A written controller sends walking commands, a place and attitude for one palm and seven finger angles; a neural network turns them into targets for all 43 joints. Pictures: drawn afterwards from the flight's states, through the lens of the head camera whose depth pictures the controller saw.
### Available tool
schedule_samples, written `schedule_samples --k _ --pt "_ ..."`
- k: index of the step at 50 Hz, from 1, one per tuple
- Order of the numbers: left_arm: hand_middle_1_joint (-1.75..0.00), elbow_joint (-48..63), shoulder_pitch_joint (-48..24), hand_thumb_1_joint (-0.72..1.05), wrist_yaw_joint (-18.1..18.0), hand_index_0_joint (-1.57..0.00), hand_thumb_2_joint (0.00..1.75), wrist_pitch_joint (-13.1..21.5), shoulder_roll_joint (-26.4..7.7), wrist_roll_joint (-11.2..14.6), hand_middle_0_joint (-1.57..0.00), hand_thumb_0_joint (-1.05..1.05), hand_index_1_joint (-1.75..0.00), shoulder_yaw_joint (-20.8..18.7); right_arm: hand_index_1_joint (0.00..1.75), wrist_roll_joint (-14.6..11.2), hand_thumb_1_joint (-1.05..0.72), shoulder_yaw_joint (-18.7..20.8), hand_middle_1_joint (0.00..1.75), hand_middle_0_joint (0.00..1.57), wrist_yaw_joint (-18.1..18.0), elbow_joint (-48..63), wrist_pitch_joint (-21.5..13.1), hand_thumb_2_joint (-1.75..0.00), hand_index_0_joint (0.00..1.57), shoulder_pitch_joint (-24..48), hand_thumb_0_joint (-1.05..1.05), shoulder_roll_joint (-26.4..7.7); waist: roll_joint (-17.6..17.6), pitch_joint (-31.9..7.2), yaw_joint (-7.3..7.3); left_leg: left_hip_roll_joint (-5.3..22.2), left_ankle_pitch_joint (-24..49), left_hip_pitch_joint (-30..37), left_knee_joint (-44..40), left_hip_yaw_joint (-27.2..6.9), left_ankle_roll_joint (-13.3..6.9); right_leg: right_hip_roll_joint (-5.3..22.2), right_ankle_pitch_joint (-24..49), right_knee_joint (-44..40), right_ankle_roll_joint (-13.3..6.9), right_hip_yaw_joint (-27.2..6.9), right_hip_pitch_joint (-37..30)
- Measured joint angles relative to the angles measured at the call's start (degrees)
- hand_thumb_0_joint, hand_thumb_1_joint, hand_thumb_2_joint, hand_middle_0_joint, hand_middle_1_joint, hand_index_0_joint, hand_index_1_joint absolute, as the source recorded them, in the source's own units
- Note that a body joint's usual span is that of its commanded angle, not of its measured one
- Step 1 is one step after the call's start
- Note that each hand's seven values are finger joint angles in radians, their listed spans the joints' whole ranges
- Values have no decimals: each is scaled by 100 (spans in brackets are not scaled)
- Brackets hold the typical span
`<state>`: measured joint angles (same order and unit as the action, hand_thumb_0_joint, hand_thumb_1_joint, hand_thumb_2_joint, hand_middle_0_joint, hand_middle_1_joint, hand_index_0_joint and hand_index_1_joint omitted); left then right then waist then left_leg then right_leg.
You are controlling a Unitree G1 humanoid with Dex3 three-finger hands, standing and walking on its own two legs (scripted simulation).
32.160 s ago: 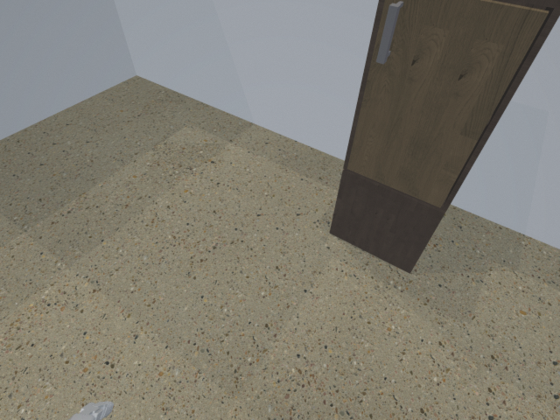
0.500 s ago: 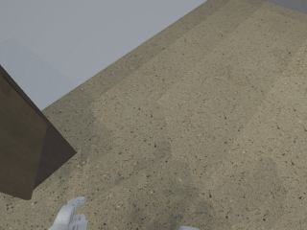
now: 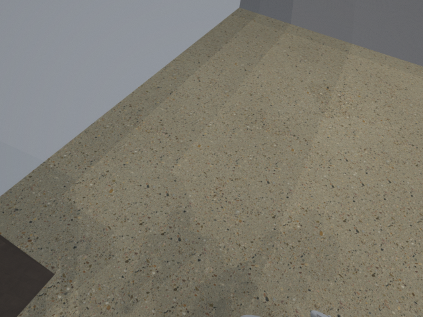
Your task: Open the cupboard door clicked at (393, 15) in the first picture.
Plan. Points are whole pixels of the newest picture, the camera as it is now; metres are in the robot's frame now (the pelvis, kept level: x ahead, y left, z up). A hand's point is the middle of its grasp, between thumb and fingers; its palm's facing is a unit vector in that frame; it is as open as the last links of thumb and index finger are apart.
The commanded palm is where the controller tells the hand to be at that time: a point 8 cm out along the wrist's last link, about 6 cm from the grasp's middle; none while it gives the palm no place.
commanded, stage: walk to a spot facing it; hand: left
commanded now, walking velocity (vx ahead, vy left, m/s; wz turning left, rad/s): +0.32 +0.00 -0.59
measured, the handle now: out of the picture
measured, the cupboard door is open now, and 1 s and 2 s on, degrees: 49 49 49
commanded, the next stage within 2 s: turn to face it in 1.00 s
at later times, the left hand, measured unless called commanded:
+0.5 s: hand (199, 210) +0.39 +0.05 -0.16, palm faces -0.28 -0.94 -0.21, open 7.3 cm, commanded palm none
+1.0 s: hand (213, 197) +0.45 +0.02 -0.18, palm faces -0.23 -0.96 -0.13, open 7.4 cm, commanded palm none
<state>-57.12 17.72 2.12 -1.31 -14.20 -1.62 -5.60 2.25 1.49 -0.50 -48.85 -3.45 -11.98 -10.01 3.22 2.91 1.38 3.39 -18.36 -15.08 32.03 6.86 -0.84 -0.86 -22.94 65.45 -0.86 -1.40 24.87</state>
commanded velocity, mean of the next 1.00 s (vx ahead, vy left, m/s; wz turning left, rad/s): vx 0.35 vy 0.00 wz -0.26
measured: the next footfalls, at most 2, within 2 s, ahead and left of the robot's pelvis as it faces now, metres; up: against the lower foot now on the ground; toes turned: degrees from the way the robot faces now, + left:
right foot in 0.38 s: +0.28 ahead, -0.14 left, +0.00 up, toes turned -19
left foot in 0.94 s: +0.61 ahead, -0.12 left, +0.00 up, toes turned -13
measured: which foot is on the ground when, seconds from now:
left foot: down 0.00-0.38, up 0.40-0.92, down 0.94-1.00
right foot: up 0.00-0.36, down 0.38-0.92, up 0.94-1.00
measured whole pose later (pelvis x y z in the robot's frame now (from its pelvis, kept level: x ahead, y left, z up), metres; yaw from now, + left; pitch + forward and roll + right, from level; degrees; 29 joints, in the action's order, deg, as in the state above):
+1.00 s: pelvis +0.51 -0.16 -0.02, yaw -21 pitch +0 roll +1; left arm -66.9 28.4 -0.9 2.7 -6.4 0.0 -1.3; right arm 1.6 1.9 0.0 -55.6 -3.7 -6.3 -8.4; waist 2.1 2.7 1.8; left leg -0.9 -15.6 -21.6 37.0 9.5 -6.1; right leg -3.8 -25.1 65.8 -3.1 0.6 10.2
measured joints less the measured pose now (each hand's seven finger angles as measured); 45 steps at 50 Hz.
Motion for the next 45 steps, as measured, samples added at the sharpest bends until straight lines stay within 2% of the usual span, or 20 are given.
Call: schedule_samples --k 3,6,11,13,16,18,19,21,22,24,27,30,33,41,43,45 --pt "-30 129 -241 92 58 -20 90 8 -45 -15 -20 1 -30 -15 30 -29 -91 -45 30 20 -54 -184 -45 -89 20 -347 1 77 13 30 -1 59 77 483 -543 199 66 243 568 544 86 234 651" --pt "-30 273 -501 92 86 -19 90 10 4 -4 -19 1 -30 11 30 -45 -91 -63 30 20 -83 -427 -45 -89 20 -700 1 103 -49 57 -39 122 28 900 -895 437 92 367 895 427 118 331 1116" --pt "-30 396 -1009 92 122 -19 90 -30 147 -2 -19 1 -30 96 30 -20 -91 -35 30 20 -91 -780 16 -89 20 -1278 1 76 -153 136 -265 139 -260 1539 -1192 840 215 490 1353 -781 76 546 1328" --pt "-30 438 -1245 92 127 -19 90 -29 191 9 -19 1 -30 138 30 -2 -91 -29 30 20 -91 -902 42 -89 20 -1478 1 55 -195 212 -390 151 -423 1776 -1224 974 302 462 1348 -1460 -15 670 1199" --pt "-30 529 -1541 92 121 -19 90 35 237 28 -19 1 -30 184 30 3 -91 -31 30 20 -85 -1099 97 -89 20 -1755 1 26 -301 303 -534 282 -788 2054 -1035 1136 490 258 1095 -2176 -246 868 835" --pt "-30 615 -1614 92 105 -19 90 163 231 31 -19 1 -30 204 30 -21 -91 -46 30 20 -63 -1250 172 -89 20 -1924 1 45 -306 321 -537 451 -1068 2024 -323 1170 572 85 983 -2608 -447 976 340" --pt "-30 650 -1616 91 82 -19 90 262 215 24 -19 1 -30 202 30 -66 -91 -53 30 20 -36 -1322 226 -89 20 -1958 1 76 -264 319 -489 568 -998 1752 516 1071 529 42 908 -2643 -586 954 194" --pt "-30 666 -1574 91 -10 -20 90 382 214 97 -19 0 -30 199 30 -151 -91 -37 30 20 1 -1386 357 -89 20 -1718 1 92 -243 435 -468 522 -1027 796 2788 269 429 -52 600 -2323 -683 915 111" --pt "-30 633 -1511 91 -58 -20 90 391 220 126 -20 0 -30 211 30 -161 -91 -6 30 20 15 -1369 382 -89 20 -1548 1 95 -243 481 -493 459 -834 337 3582 -48 382 -101 528 -2391 -688 908 -53" --pt "-30 499 -1316 91 -137 -20 90 377 251 151 -20 0 -30 242 30 -154 -91 50 30 20 12 -1241 372 -89 20 -1189 2 96 -238 475 -514 434 -409 -450 4226 -357 353 -201 598 -2806 -616 850 -433" --pt "-30 264 -946 92 -208 -20 90 397 341 160 -20 0 -30 248 30 -108 -91 92 30 20 16 -940 321 -89 20 -670 1 100 -231 344 -522 503 30 -1324 3839 -504 368 -320 753 -3563 -684 708 -950" --pt "-30 102 -643 96 -267 -20 90 493 291 159 -20 -2 -30 160 30 -87 -91 118 30 19 44 -719 274 -89 20 -272 1 109 -255 186 -409 522 380 -1844 3160 -584 395 -404 832 -4157 -699 570 -1391" --pt "-30 -74 -311 96 -252 -20 90 565 322 153 -20 -1 -30 191 30 -92 -91 139 30 19 68 -641 269 -89 20 59 1 74 -329 62 -269 475 651 -2088 2671 -595 409 -472 775 -4545 -689 438 -1822" --pt "-30 -520 634 93 -342 -20 90 623 618 120 -20 0 -30 375 30 -147 -91 128 30 19 161 -696 318 -89 20 741 1 26 -323 -40 112 63 741 -1981 1616 -207 252 -492 210 -5036 -612 155 -2946" --pt "-30 -653 835 92 -356 -20 90 608 674 108 -20 0 -30 411 30 -148 -91 105 30 19 170 -693 290 -89 20 880 1 57 -240 -2 160 -118 590 -1775 1176 -42 142 -445 -3 -5014 -576 106 -3178" --pt "-30 -809 998 92 -362 -20 90 582 720 97 -20 0 -30 431 30 -140 -91 80 30 19 150 -688 211 -89 20 944 1 96 -177 42 137 -344 506 -1441 712 116 -25 -413 -226 -4702 -506 131 -3304"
